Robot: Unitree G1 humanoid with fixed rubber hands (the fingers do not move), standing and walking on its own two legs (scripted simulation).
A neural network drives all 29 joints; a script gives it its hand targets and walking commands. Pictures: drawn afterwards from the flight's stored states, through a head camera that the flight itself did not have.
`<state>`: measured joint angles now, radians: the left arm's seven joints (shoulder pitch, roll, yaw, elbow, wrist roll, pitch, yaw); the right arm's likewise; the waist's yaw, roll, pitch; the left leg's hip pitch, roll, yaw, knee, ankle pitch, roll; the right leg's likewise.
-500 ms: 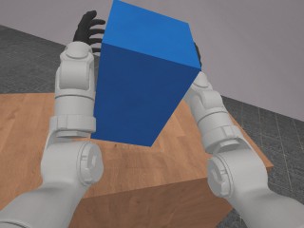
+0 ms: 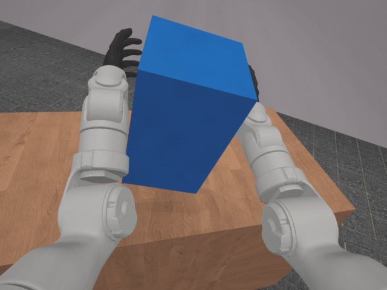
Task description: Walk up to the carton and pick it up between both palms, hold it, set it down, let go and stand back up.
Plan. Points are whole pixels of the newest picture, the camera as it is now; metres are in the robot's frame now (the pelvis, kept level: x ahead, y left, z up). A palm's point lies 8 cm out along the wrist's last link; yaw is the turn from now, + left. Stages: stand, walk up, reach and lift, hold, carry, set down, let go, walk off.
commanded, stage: set down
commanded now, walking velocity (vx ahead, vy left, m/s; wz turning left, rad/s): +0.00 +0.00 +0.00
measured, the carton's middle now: (177, 118) +0.39 +0.01 +0.20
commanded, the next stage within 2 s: none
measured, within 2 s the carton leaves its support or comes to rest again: neither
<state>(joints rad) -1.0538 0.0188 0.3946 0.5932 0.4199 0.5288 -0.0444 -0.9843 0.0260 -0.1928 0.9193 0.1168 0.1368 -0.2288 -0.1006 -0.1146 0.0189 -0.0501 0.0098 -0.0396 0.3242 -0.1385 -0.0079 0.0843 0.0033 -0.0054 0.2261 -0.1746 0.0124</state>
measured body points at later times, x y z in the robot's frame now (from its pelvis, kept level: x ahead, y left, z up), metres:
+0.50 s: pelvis +0.00 +0.00 +0.00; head -0.03 +0.05 +0.45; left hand +0.44 +0.13 +0.23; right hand +0.41 -0.13 +0.20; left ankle +0.04 +0.12 -0.75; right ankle -0.02 -0.13 -0.75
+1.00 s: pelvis +0.01 +0.00 +0.00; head -0.01 +0.04 +0.45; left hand +0.45 +0.13 +0.19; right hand +0.42 -0.13 +0.17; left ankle +0.03 +0.12 -0.75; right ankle -0.02 -0.13 -0.75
